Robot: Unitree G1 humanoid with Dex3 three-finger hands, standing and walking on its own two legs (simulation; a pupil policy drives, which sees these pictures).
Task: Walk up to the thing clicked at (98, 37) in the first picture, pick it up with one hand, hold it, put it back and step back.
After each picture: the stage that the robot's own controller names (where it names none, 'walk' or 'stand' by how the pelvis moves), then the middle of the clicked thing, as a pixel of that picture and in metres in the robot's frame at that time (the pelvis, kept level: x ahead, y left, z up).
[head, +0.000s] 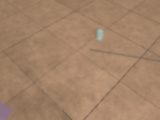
stand; (99, 34) +1.48 -0.20 -0.72
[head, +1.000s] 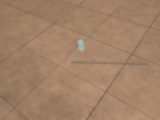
walk; (80, 45) +1.36 +0.13 -0.70
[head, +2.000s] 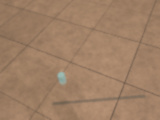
walk; (62, 78) +0.82 +0.27 -0.71
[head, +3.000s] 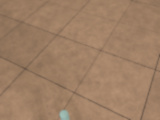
walk; (64, 116) +0.47 +0.19 -0.71
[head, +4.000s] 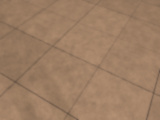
stand; out of the picture +0.31 +0.15 -0.71
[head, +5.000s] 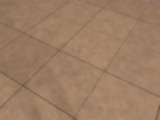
stand; out of the picture +0.30 +0.14 -0.72
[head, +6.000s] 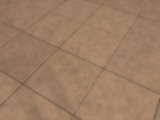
stand; out of the picture +0.31 +0.16 -0.73
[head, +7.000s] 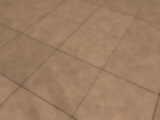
stand; out of the picture +0.30 +0.17 -0.73
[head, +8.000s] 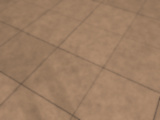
stand; out of the picture +0.29 +0.17 -0.73
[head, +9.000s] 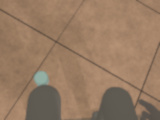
go down; (41, 79) +0.37 +0.17 -0.39
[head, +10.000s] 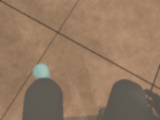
go down; (42, 73) +0.38 +0.18 -0.31
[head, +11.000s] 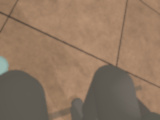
close in; out of the picture +0.37 +0.21 -0.23
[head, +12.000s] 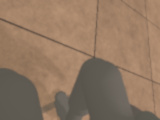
close; out of the picture +0.37 +0.22 -0.22
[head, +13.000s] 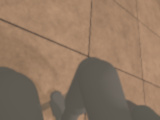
close; out of the picture +0.38 +0.23 -0.22
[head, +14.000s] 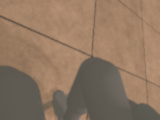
lift; out of the picture +0.36 +0.23 -0.22
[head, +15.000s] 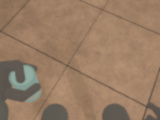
lift; (27, 84) +0.31 +0.18 -0.01
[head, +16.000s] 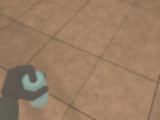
hold; (36, 89) +0.32 +0.17 +0.01
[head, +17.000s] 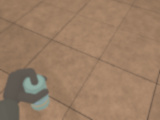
hold; (37, 92) +0.31 +0.17 +0.00
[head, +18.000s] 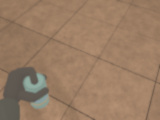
crouch; (37, 91) +0.32 +0.17 +0.00
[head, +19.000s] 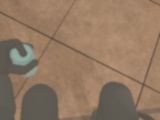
crouch; (25, 61) +0.40 +0.18 -0.10
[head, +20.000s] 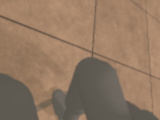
lower; out of the picture +0.42 +0.28 -0.22
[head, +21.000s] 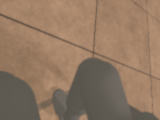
lower; out of the picture +0.40 +0.25 -0.22
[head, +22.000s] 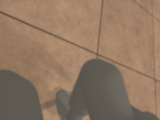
lower; out of the picture +0.39 +0.25 -0.22
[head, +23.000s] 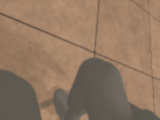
lower; out of the picture +0.39 +0.26 -0.22
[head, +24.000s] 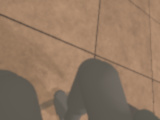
loosen; out of the picture +0.37 +0.20 -0.23
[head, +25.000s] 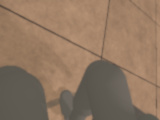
stand; out of the picture +0.38 +0.21 -0.23
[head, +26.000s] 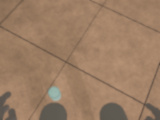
walk; (55, 94) +0.37 +0.15 -0.50
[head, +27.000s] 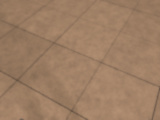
stand; out of the picture +0.32 +0.14 -0.66
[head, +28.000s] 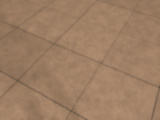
stand; out of the picture +0.33 +0.14 -0.67
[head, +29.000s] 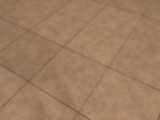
stand; out of the picture +0.34 +0.13 -0.72
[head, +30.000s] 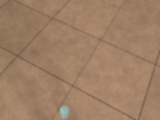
walk; (64, 112) +0.38 +0.09 -0.71
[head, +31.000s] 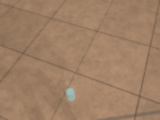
walk; (70, 94) +0.57 +0.13 -0.69
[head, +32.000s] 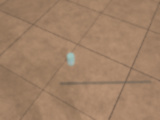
walk; (70, 59) +0.90 +0.12 -0.69
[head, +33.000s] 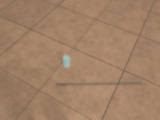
stand; (66, 61) +0.97 +0.16 -0.71
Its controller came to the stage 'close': yes
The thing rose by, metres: 0.71
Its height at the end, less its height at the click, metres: +0.00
